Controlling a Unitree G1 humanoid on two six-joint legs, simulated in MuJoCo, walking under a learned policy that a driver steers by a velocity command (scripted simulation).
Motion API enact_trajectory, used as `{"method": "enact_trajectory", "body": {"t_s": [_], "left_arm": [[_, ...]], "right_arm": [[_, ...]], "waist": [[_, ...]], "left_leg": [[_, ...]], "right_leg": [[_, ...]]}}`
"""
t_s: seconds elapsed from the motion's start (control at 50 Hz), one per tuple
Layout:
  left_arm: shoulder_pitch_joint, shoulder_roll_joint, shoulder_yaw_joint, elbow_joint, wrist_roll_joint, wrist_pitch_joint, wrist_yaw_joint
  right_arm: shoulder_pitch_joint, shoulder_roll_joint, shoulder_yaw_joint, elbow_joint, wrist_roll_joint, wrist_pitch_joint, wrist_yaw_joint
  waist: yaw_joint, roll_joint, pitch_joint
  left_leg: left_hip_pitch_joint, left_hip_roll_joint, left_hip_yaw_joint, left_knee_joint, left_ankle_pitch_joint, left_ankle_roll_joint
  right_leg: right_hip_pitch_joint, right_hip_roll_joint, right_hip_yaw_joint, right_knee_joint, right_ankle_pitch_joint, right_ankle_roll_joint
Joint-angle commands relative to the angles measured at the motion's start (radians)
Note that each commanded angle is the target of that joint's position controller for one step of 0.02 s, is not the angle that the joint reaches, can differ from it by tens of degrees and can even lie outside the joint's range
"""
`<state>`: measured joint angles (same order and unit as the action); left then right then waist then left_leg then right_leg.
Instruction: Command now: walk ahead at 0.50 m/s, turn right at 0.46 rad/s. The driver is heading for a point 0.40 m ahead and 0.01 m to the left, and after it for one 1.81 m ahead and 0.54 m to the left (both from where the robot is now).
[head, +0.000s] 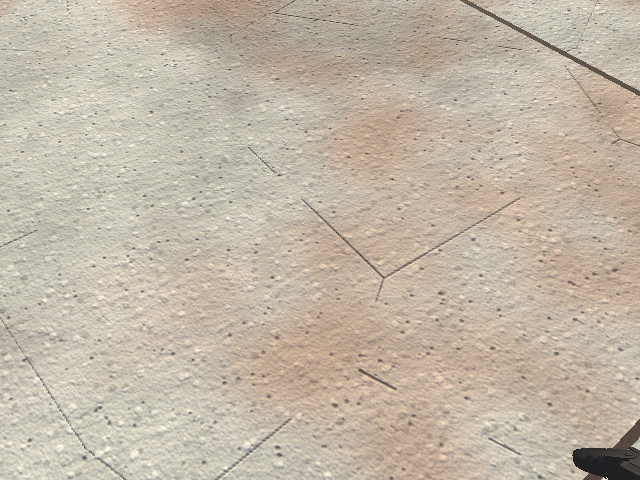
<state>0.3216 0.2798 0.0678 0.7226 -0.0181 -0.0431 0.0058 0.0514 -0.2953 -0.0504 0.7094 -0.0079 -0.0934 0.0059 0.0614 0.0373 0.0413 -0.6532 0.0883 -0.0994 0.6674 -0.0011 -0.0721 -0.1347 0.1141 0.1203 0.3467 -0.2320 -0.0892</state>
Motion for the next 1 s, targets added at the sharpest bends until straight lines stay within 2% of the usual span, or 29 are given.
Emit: {"method": "enact_trajectory", "body": {"t_s": [0.02, 0.1, 0.12, 0.14, 0.16, 0.18, 0.2, 0.22, 0.24, 0.26, 0.28, 0.3, 0.34, 0.38, 0.44, 0.54, 0.58, 0.6, 0.62, 0.64, 0.66, 0.68, 0.7, 0.72, 0.76, 0.8, 0.86, 0.94, 1.0], "left_arm": [[0.031, 0.162, 0.044, -0.038, -0.005, -0.009, 0.009], [0.048, 0.157, 0.042, -0.014, 0.002, -0.003, 0.011], [0.032, 0.154, 0.041, -0.016, 0.003, 0.000, 0.010], [0.025, 0.127, 0.031, -0.020, 0.007, 0.000, 0.007], [0.032, 0.088, 0.012, -0.040, 0.022, 0.000, 0.007], [0.194, 0.019, -0.007, -0.041, -0.007, -0.013, 0.005], [0.162, 0.105, 0.002, -0.024, -0.017, -0.020, 0.006], [0.034, 0.157, 0.017, -0.044, -0.020, -0.022, 0.005], [-0.041, 0.148, 0.013, -0.065, -0.007, -0.025, 0.006], [-0.082, 0.135, 0.014, -0.078, 0.008, -0.030, 0.004], [-0.081, 0.122, 0.015, -0.081, 0.015, -0.033, 0.001], [-0.068, 0.104, 0.013, -0.079, 0.016, -0.034, -0.001], [-0.068, 0.073, 0.005, -0.084, 0.021, -0.034, -0.001], [-0.136, 0.049, -0.007, -0.106, 0.026, -0.038, -0.002], [-0.235, 0.032, -0.017, -0.120, 0.020, -0.048, -0.011], [-0.345, 0.066, -0.006, -0.147, 0.004, -0.069, -0.027], [-0.313, 0.093, 0.007, -0.142, 0.001, -0.077, -0.028], [-0.251, 0.109, 0.018, -0.123, 0.003, -0.079, -0.024], [-0.150, 0.144, 0.035, -0.102, 0.013, -0.082, -0.015], [0.019, 0.211, 0.053, -0.084, 0.027, -0.079, -0.004], [0.071, 0.275, 0.067, -0.056, 0.033, -0.061, -0.009], [0.053, 0.183, 0.048, -0.058, 0.023, -0.059, -0.014], [0.010, 0.127, 0.031, -0.060, 0.017, -0.058, -0.012], [-0.046, 0.101, 0.020, -0.060, 0.022, -0.058, -0.014], [-0.109, 0.067, 0.011, -0.047, 0.031, -0.059, -0.015], [-0.120, 0.075, 0.018, -0.031, 0.028, -0.069, -0.014], [-0.110, 0.113, 0.033, -0.003, 0.027, -0.075, -0.009], [-0.093, 0.151, 0.042, 0.023, 0.021, -0.065, -0.001], [-0.050, 0.180, 0.050, 0.048, 0.007, -0.053, 0.001]], "right_arm": [[-0.091, -0.062, -0.009, -0.078, 0.012, -0.022, 0.015], [-0.061, -0.105, -0.026, -0.081, 0.012, -0.038, 0.027], [-0.001, -0.116, -0.034, -0.066, 0.009, -0.041, 0.024], [0.103, -0.146, -0.050, -0.040, 0.001, -0.046, 0.019], [0.259, -0.196, -0.062, -0.025, -0.012, -0.047, 0.014], [0.357, -0.274, -0.086, 0.025, -0.012, -0.035, 0.023], [0.362, -0.175, -0.063, 0.026, 0.021, -0.032, 0.030], [0.305, -0.122, -0.047, 0.016, 0.023, -0.027, 0.025], [0.247, -0.111, -0.039, 0.004, 0.009, -0.019, 0.022], [0.214, -0.093, -0.032, 0.006, 0.003, -0.014, 0.021], [0.204, -0.080, -0.024, 0.007, -0.004, -0.016, 0.020], [0.204, -0.073, -0.020, 0.011, -0.002, -0.016, 0.021], [0.220, -0.089, -0.024, 0.020, 0.015, -0.016, 0.018], [0.237, -0.125, -0.036, 0.030, 0.022, -0.010, 0.008], [0.269, -0.148, -0.044, 0.045, 0.030, 0.004, -0.004], [0.349, -0.152, -0.048, 0.070, 0.039, 0.028, -0.014], [0.340, -0.161, -0.053, 0.067, 0.039, 0.036, -0.018], [0.331, -0.149, -0.050, 0.063, 0.037, 0.039, -0.020], [0.323, -0.115, -0.039, 0.053, 0.030, 0.038, -0.019], [0.311, -0.050, -0.016, 0.023, 0.009, 0.034, -0.017], [0.431, 0.005, 0.001, -0.014, 0.035, 0.019, -0.018], [0.406, -0.094, -0.021, 0.009, 0.054, 0.020, -0.021], [0.323, -0.136, -0.035, -0.002, 0.051, 0.025, -0.020], [0.294, -0.125, -0.037, -0.002, 0.043, 0.031, -0.020], [0.268, -0.096, -0.040, -0.017, 0.036, 0.045, -0.011], [0.255, -0.059, -0.034, -0.031, 0.037, 0.060, -0.004], [0.198, -0.043, -0.028, -0.066, 0.029, 0.067, 0.002], [0.088, -0.028, -0.015, -0.100, 0.030, 0.058, 0.027], [0.000, -0.032, -0.012, -0.140, 0.031, 0.058, 0.043]], "waist": [[0.021, -0.122, -0.038], [-0.007, -0.158, -0.029], [-0.044, -0.165, -0.045], [-0.094, -0.147, -0.115], [-0.156, -0.052, -0.266], [-0.099, 0.287, -0.377], [-0.132, 0.202, -0.323], [-0.154, 0.098, -0.180], [-0.135, 0.020, -0.113], [-0.116, 0.006, -0.053], [-0.090, 0.032, -0.046], [-0.078, 0.054, -0.050], [-0.066, 0.062, -0.055], [-0.079, 0.044, -0.040], [-0.109, 0.043, -0.028], [-0.135, 0.056, -0.022], [-0.099, 0.073, -0.031], [-0.062, 0.071, -0.054], [-0.010, 0.055, -0.119], [0.060, -0.073, -0.264], [0.002, -0.377, -0.359], [0.021, -0.270, -0.277], [0.029, -0.190, -0.162], [0.002, -0.137, -0.111], [-0.041, -0.159, -0.043], [-0.056, -0.153, -0.029], [-0.055, -0.110, -0.013], [-0.019, -0.090, 0.008], [0.008, -0.082, 0.033]], "left_leg": [[0.152, -0.059, 0.053, -0.113, 0.122, 0.008], [0.170, -0.060, 0.048, -0.172, -0.018, 0.075], [0.248, -0.076, 0.073, -0.205, -0.039, 0.100], [0.406, -0.066, 0.072, -0.214, -0.024, 0.135], [0.665, 0.084, -0.094, -0.187, -0.021, 0.202], [0.988, 0.285, -0.564, -0.287, -0.249, 0.378], [0.982, 0.299, -0.698, -0.374, -0.508, 0.367], [0.862, 0.263, -0.551, -0.389, -0.517, 0.323], [0.741, 0.221, -0.434, -0.400, -0.418, 0.297], [0.644, 0.186, -0.356, -0.423, -0.310, 0.299], [0.585, 0.150, -0.306, -0.441, -0.219, 0.292], [0.558, 0.125, -0.274, -0.457, -0.154, 0.295], [0.534, 0.112, -0.229, -0.476, -0.054, 0.317], [0.511, 0.105, -0.187, -0.496, -0.008, 0.325], [0.465, 0.067, -0.124, -0.493, -0.005, 0.296], [0.492, 0.089, -0.184, -0.426, -0.073, 0.267], [0.500, 0.100, -0.222, -0.372, -0.093, 0.244], [0.481, 0.077, -0.216, -0.315, -0.073, 0.224], [0.426, 0.022, -0.183, -0.183, -0.045, 0.193], [0.281, -0.051, -0.101, 0.117, -0.223, 0.151], [-0.033, -0.144, 0.003, 0.406, -0.598, 0.106], [-0.143, -0.079, -0.044, 0.546, -0.569, 0.096], [-0.167, -0.049, -0.039, 0.577, -0.476, 0.095], [-0.130, -0.018, -0.023, 0.564, -0.402, 0.087], [-0.072, 0.025, -0.019, 0.506, -0.321, 0.076], [-0.046, 0.036, -0.001, 0.475, -0.280, 0.065], [-0.076, 0.044, 0.000, 0.363, -0.184, 0.048], [-0.023, 0.029, 0.052, 0.136, 0.003, 0.064], [-0.012, 0.015, 0.091, 0.033, 0.006, 0.090]], "right_leg": [[-0.075, -0.222, 0.149, -0.074, 0.175, -0.130], [0.058, -0.291, 0.230, 0.023, 0.235, -0.106], [0.063, -0.277, 0.223, 0.078, 0.331, -0.090], [0.045, -0.222, 0.185, 0.212, 0.431, -0.064], [-0.077, -0.158, 0.119, 0.483, 0.285, -0.026], [-0.448, 0.000, 0.021, 0.828, -0.238, 0.054], [-0.593, -0.044, 0.085, 0.943, -0.336, 0.057], [-0.641, -0.087, 0.072, 0.969, -0.250, 0.053], [-0.620, -0.130, 0.023, 0.939, -0.178, 0.052], [-0.608, -0.163, 0.005, 0.874, -0.126, 0.055], [-0.555, -0.192, -0.005, 0.820, -0.088, 0.056], [-0.521, -0.197, -0.018, 0.779, -0.076, 0.063], [-0.507, -0.200, -0.046, 0.683, -0.081, 0.082], [-0.505, -0.197, -0.061, 0.536, -0.018, 0.106], [-0.420, -0.164, -0.072, 0.325, 0.164, 0.127], [-0.317, -0.122, -0.057, 0.163, 0.234, 0.125], [-0.234, -0.121, -0.056, 0.117, 0.193, 0.102], [-0.135, -0.122, -0.066, 0.084, 0.180, 0.081], [0.032, -0.162, -0.043, 0.080, 0.161, 0.048], [0.283, -0.351, 0.134, 0.098, 0.124, -0.016], [0.499, -0.550, 0.543, 0.004, -0.081, -0.161], [0.434, -0.532, 0.593, -0.046, -0.258, -0.162], [0.330, -0.489, 0.436, -0.058, -0.215, -0.125], [0.227, -0.442, 0.318, -0.079, -0.099, -0.102], [0.088, -0.384, 0.161, -0.132, 0.054, -0.086], [0.034, -0.373, 0.069, -0.174, 0.150, -0.095], [0.035, -0.383, -0.029, -0.202, 0.259, -0.111], [0.049, -0.359, -0.168, -0.206, 0.303, -0.083], [0.111, -0.380, -0.217, -0.193, 0.311, -0.063]]}}
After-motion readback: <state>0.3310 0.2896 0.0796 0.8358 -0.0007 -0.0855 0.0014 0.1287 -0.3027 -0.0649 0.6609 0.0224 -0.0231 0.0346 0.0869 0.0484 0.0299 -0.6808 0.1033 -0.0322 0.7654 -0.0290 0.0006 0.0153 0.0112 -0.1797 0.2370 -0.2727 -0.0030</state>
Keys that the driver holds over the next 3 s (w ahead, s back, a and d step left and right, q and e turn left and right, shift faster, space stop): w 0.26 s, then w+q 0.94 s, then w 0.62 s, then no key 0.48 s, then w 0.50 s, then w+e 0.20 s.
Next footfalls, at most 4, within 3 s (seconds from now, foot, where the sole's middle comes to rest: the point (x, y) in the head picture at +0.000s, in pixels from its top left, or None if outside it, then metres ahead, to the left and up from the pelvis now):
0.14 left None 0.27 0.15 -0.78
0.64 right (418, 459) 0.50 -0.10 -0.78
1.14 left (270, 359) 0.72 0.22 -0.78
1.66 right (306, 235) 1.08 0.17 -0.78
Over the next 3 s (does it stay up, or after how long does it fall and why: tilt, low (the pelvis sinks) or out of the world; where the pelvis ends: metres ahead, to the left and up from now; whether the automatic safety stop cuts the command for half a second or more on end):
stays up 1.29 0.47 0.00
